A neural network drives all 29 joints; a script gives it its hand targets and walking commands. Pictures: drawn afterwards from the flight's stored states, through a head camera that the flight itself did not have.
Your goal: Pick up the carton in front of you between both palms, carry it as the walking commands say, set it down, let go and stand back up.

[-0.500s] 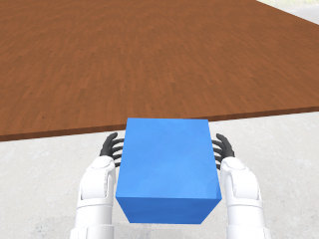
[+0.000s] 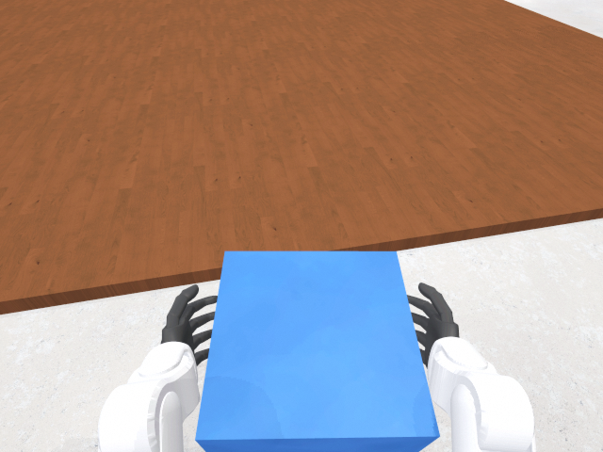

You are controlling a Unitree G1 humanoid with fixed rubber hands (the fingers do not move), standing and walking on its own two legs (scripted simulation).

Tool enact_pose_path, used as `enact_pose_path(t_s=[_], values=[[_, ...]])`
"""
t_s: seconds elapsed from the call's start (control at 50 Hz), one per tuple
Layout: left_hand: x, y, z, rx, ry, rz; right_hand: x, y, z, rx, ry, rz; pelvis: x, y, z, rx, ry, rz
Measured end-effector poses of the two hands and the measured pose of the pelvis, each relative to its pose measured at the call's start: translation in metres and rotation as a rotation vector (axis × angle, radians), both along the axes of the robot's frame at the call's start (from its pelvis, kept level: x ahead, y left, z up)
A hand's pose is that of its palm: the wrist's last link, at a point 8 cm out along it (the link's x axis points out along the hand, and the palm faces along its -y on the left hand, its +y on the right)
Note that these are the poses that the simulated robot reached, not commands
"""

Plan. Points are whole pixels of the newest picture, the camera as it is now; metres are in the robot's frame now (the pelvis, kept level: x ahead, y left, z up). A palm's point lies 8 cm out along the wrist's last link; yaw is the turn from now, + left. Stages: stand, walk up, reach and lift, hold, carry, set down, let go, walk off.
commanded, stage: carry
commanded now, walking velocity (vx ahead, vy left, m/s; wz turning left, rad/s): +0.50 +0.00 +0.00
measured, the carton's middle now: (309, 371) +0.24 +0.01 +0.01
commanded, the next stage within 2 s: none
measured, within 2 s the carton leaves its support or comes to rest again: neither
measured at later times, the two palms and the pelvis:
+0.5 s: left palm (228, 197) +0.51 +0.15 +0.08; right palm (393, 184) +0.56 -0.15 +0.07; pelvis +0.32 -0.03 +0.01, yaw +6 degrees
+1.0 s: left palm (231, 74) +0.95 +0.20 +0.12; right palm (353, 74) +0.94 -0.10 +0.13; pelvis +0.63 +0.05 +0.01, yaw +3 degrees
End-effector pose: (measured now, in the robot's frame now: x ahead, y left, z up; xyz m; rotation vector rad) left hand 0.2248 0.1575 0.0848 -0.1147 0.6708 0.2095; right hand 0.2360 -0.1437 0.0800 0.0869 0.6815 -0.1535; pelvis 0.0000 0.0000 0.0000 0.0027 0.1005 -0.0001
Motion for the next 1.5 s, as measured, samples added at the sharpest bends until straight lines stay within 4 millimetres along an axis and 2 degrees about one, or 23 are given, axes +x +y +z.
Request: enact_pose_path(t_s=[0.08,0.16,0.22,0.32,0.38,0.46,0.58,0.7,0.8,0.86,0.94,1.08,1.14,1.2,1.26,1.34,1.42,1.5], values=[[0.055,-0.007,0.006,0.003,0.002,-0.053,0.033,-0.008,0.005,0.012,0.006,-0.072,0.046,0.004,0.008,-0.024,0.009,0.009],[0.106,-0.012,0.006,0.003,-0.023,-0.051,0.081,-0.015,0.011,-0.002,-0.020,-0.090,0.099,0.000,0.008,-0.037,0.002,0.024],[0.143,-0.016,-0.002,0.001,-0.036,-0.035,0.127,-0.018,0.006,-0.010,-0.034,-0.065,0.143,-0.009,-0.001,-0.039,-0.016,0.034],[0.209,-0.019,-0.022,0.007,-0.034,0.018,0.217,-0.019,-0.017,-0.002,-0.030,0.022,0.220,-0.026,-0.022,-0.043,-0.055,0.078],[0.235,-0.015,-0.025,-0.005,0.019,0.061,0.259,-0.013,-0.019,-0.006,0.023,0.077,0.252,-0.032,-0.012,-0.034,-0.047,0.103],[0.267,-0.010,-0.015,-0.007,0.058,0.109,0.303,-0.005,-0.012,-0.011,0.060,0.127,0.296,-0.034,0.007,-0.006,-0.040,0.112],[0.344,-0.005,0.004,0.005,0.024,0.090,0.372,-0.001,0.003,-0.001,0.024,0.108,0.367,-0.024,0.019,0.018,-0.031,0.100],[0.439,0.010,0.014,0.001,-0.060,0.043,0.454,0.012,0.017,-0.004,-0.059,0.059,0.452,-0.001,0.011,0.009,-0.034,0.083],[0.539,0.037,0.011,0.006,-0.136,0.027,0.547,0.035,0.021,-0.032,-0.136,0.028,0.525,0.025,-0.012,0.018,-0.043,0.045],[0.600,0.047,0.014,0.041,-0.121,0.001,0.595,0.042,0.023,-0.023,-0.121,-0.008,0.554,0.036,-0.010,0.011,-0.033,0.033],[0.673,0.047,0.027,-0.011,-0.119,0.001,0.655,0.041,0.036,-0.015,-0.121,-0.065,0.594,0.045,0.001,0.000,-0.018,0.041],[0.794,0.050,0.045,-0.006,-0.141,0.058,0.784,0.042,0.056,0.014,-0.150,-0.062,0.684,0.046,0.008,-0.006,-0.006,0.052],[0.849,0.051,0.047,0.013,-0.151,0.078,0.846,0.042,0.055,0.026,-0.159,-0.043,0.731,0.040,0.002,0.000,-0.002,0.058],[0.905,0.050,0.045,0.030,-0.171,0.104,0.911,0.041,0.046,0.028,-0.176,-0.022,0.781,0.030,-0.015,0.012,-0.010,0.080],[0.947,0.050,0.036,0.027,-0.153,0.125,0.968,0.042,0.031,0.014,-0.156,-0.006,0.821,0.023,-0.019,-0.004,-0.013,0.077],[0.988,0.052,0.021,-0.023,-0.083,0.146,1.021,0.049,0.014,0.067,-0.073,-0.005,0.868,0.019,-0.006,0.009,0.007,0.069],[1.032,0.058,0.020,-0.039,-0.096,0.175,1.069,0.055,0.013,0.083,-0.080,-0.016,0.919,0.022,0.004,0.025,0.024,0.064],[1.085,0.065,0.029,-0.039,-0.141,0.173,1.120,0.060,0.020,0.088,-0.126,-0.030,0.980,0.033,0.004,0.026,0.020,0.045]])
